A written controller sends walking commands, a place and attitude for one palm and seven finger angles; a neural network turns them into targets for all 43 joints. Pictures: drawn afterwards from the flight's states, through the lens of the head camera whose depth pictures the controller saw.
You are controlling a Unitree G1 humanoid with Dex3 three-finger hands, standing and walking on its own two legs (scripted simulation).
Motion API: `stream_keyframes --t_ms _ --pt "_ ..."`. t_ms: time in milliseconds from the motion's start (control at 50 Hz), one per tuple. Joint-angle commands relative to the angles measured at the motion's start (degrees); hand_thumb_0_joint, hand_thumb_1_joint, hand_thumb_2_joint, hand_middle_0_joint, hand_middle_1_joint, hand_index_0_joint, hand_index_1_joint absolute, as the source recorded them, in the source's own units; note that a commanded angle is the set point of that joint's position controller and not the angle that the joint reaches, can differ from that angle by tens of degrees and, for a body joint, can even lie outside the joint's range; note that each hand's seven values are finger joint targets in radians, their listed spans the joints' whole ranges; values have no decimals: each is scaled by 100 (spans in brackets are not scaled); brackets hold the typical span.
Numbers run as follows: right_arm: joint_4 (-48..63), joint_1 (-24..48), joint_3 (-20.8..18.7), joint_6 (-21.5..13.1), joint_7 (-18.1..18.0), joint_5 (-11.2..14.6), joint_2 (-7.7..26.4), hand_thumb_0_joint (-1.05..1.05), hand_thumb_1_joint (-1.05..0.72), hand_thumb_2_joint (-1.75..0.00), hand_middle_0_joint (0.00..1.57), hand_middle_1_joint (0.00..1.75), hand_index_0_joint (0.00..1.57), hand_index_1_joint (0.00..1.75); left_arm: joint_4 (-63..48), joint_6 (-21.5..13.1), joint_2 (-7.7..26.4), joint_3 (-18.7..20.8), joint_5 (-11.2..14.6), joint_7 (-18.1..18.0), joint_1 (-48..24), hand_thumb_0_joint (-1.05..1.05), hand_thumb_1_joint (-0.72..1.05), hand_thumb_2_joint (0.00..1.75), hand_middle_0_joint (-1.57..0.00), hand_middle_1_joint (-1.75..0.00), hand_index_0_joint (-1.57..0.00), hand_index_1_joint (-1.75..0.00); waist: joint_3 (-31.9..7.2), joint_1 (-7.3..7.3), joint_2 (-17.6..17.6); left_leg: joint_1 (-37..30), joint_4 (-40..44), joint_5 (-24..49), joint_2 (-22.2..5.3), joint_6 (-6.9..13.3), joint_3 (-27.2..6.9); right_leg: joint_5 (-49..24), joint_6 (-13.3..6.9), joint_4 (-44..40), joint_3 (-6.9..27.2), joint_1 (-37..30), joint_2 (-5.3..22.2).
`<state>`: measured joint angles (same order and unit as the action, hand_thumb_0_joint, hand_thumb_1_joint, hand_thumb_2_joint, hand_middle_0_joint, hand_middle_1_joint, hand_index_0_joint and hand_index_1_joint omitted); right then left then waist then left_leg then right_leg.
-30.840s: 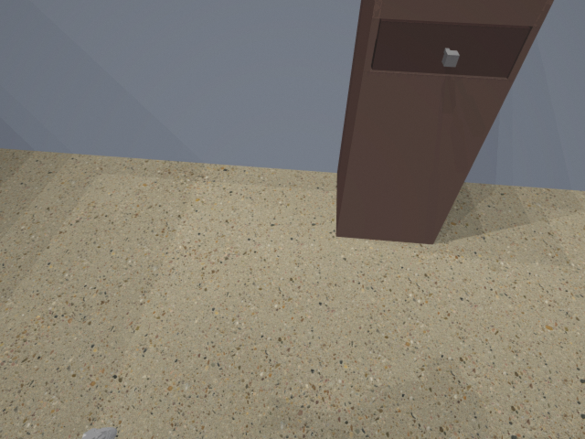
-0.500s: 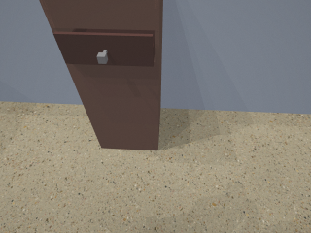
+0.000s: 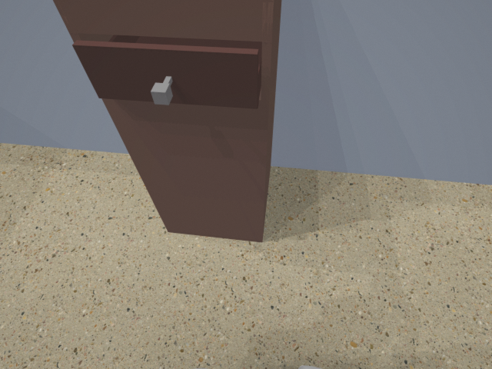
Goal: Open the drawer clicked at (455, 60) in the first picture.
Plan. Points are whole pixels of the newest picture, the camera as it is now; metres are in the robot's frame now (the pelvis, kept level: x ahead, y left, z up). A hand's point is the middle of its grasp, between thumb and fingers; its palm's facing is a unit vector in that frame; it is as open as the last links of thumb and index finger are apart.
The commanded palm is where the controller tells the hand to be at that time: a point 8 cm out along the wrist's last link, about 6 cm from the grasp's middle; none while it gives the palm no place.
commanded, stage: come to a stop and stand still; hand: left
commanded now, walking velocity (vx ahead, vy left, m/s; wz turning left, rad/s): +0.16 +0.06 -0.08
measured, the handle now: (164, 88) +0.63 +0.20 +0.09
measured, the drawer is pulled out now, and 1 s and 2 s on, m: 0.04 0.04 0.04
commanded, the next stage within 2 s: look again from close up in 1.46 s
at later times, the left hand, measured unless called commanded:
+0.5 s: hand out of the picture +0.14 +0.20 -0.15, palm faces +0.04 -0.95 -0.32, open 7.4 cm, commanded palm none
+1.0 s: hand out of the picture +0.11 +0.18 -0.15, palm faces -0.04 -0.97 -0.26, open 7.4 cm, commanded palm none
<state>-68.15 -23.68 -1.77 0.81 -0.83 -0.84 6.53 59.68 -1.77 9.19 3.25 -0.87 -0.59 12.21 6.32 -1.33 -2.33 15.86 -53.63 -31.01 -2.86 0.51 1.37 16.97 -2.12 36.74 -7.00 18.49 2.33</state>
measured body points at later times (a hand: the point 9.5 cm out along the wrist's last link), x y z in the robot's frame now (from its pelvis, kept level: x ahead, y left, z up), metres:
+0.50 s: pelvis +0.08 -0.02 +0.01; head +0.14 -0.04 +0.45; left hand +0.14 +0.25 -0.13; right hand +0.16 -0.26 -0.15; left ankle +0.03 +0.13 -0.69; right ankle +0.05 -0.11 -0.72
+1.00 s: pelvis +0.05 +0.00 +0.01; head +0.04 -0.02 +0.45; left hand +0.11 +0.23 -0.13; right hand +0.11 -0.23 -0.15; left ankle +0.08 +0.12 -0.72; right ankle +0.05 -0.11 -0.72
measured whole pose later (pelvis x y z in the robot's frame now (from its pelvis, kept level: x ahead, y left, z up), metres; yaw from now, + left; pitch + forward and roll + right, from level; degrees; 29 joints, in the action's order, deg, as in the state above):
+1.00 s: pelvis +0.05 +0.00 +0.01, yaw -4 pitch -2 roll +1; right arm -53.1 -14.3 -1.4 0.3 -1.3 -0.8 9.7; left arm 57.7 1.0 9.9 -0.7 -0.9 -1.9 15.7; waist -0.4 -0.3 -1.6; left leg 14.7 -32.9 -16.1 -0.6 0.0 3.9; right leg 19.9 -0.6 36.3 -0.4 14.4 1.3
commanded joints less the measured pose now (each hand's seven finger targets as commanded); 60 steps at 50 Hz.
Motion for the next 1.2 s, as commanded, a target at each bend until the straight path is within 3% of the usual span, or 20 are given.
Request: stream_keyframes --t_ms 0,80,120,140,220,280,320,360,400,420,440,640,660,700,720,740,760,860,940,1180 --pt "620 206 -82 -141 21 10 183 0 -90 -90 20 30 20 30 -107 -39 665 181 -84 -118 507 0 90 90 -20 -30 -20 -30 -29 44 972 773 138 216 -505 31 -212 -167 -972 -2471 1865 10 1723" --pt "336 -513 7 -248 -18 -4 148 0 -90 -90 20 30 20 30 -29 -6 550 151 27 -44 398 0 90 90 -20 -30 -20 -30 -402 -173 90 -1061 2842 2217 -114 -130 374 -608 -398 -1324 756 261 692" --pt "518 -254 -36 -290 -145 -36 862 0 -90 -90 20 30 20 30 -77 45 203 -2 56 -79 535 0 90 90 -20 -30 -20 -30 -505 53 -1105 -694 3261 4330 -1392 540 -912 69 158 -674 230 -80 98" --pt "675 113 -46 -244 -189 -10 922 0 -90 -90 20 30 20 30 -38 49 279 -7 14 -97 559 0 90 90 -20 -30 -20 -30 -297 139 -302 -237 3055 4745 -1288 576 -745 -206 168 -849 299 -529 15" --pt "770 347 -153 -125 -286 74 948 0 -90 -90 20 30 20 30 31 107 712 86 22 -170 594 0 90 90 -20 -30 -20 -30 -940 12 -441 -1434 2332 7105 -692 44 151 -3447 109 -379 315 -682 391" --pt "934 464 -300 -4 -279 24 1256 0 -90 -90 20 30 20 30 -222 193 718 139 7 -168 350 0 90 90 -20 -30 -20 -30 -926 -44 -588 -1799 2525 7784 -1146 434 -223 -920 170 144 237 -89 85" --pt "1047 754 -342 44 -259 -47 1393 0 -90 -90 20 30 20 30 -343 288 667 162 7 -126 258 0 90 90 -20 -30 -20 -30 -551 -19 -921 -1509 2768 7289 -1422 727 -506 835 128 352 448 155 -65" --pt "1177 1106 -358 68 -250 -58 1432 0 -90 -90 20 30 20 30 -388 289 686 190 -7 -108 465 0 90 90 -20 -30 -20 -30 -623 187 -719 -1322 2589 6770 -1360 629 -413 400 78 -134 508 -124 -85" --pt "1333 1271 -393 91 -241 29 1306 0 -90 -90 20 30 20 30 -377 205 1146 271 -96 -115 794 0 90 90 -20 -30 -20 -30 -1080 328 390 -621 1375 4923 -520 2 228 -4182 -70 -1060 1149 -1211 619" --pt "1470 1307 -355 106 -173 80 1089 0 -90 -90 20 30 20 30 -342 171 1500 299 -106 -117 778 0 90 90 -20 -30 -20 -30 -990 327 1216 371 511 1072 244 -256 452 -6595 -642 -1126 1851 -1728 1644" --pt "1519 1546 -325 191 -187 85 944 0 -90 -90 20 30 20 30 -286 199 1546 317 -61 -158 847 0 90 90 -20 -30 -20 -30 -1072 529 1644 749 -425 -586 408 -185 -92 -7310 -890 -1148 2061 -1835 1990" --pt "1276 1336 -156 153 -4 72 875 0 -90 -90 20 30 20 30 -459 204 1357 189 -41 -222 128 0 90 90 -20 -30 -20 -30 -818 113 1167 -156 2243 1423 210 -211 19 -4198 -613 -1137 1336 -1558 1190" --pt "1201 1128 -151 108 -18 50 979 0 -90 -90 20 30 20 30 -463 210 1288 154 10 -214 62 0 90 90 -20 -30 -20 -30 -791 11 895 -685 2934 2296 121 -143 -29 -3651 -402 -955 1240 -1220 1038" --pt "1260 1122 -187 17 -52 -32 1561 0 -90 -90 20 30 20 30 -513 272 837 42 56 -198 312 0 90 90 -20 -30 -20 -30 -964 158 -704 -1003 3246 4590 -1352 663 -1409 126 229 -306 567 -528 147" --pt "1601 1107 -266 -160 41 33 1545 0 -90 -90 20 30 20 30 -329 -59 566 -113 39 -351 770 0 90 90 -20 -30 -20 -30 -2055 102 -968 -2180 2162 7240 -913 377 -489 -13 184 216 652 -79 25" --pt "1858 1203 -194 -141 19 57 1624 0 -90 -90 20 30 20 30 -515 -66 895 -61 78 -341 732 0 90 90 -20 -30 -20 -30 -2020 161 -1572 -2146 1943 7593 -1043 469 -607 322 139 -157 550 95 83" --pt "1920 1189 -181 -148 -31 -9 1406 0 -90 -90 20 30 20 30 -602 43 965 -67 14 -321 537 0 90 90 -20 -30 -20 -30 -1880 157 -1998 -1650 2060 7426 -979 383 -680 228 55 201 530 3 -7" --pt "1950 930 -93 -87 -79 16 1011 0 -90 -90 20 30 20 30 -542 105 882 -167 -37 -217 521 0 90 90 -20 -30 -20 -30 -731 89 990 -284 2159 2727 -192 134 -141 -1497 -110 -808 1292 -192 492" --pt "1754 713 -30 -134 -34 -33 871 0 -90 -90 20 30 20 30 -608 176 918 -199 -24 -158 330 0 90 90 -20 -30 -20 -30 -37 59 46 -16 2903 1652 -158 145 -309 386 -82 -1099 1248 351 242" --pt "1296 200 17 -187 -45 -60 862 0 -90 -90 20 30 20 30 -328 146 708 -207 -7 -98 704 0 90 90 -20 -30 -20 -30 -123 121 335 277 3300 836 -178 145 -406 987 -85 -1482 1349 169 200"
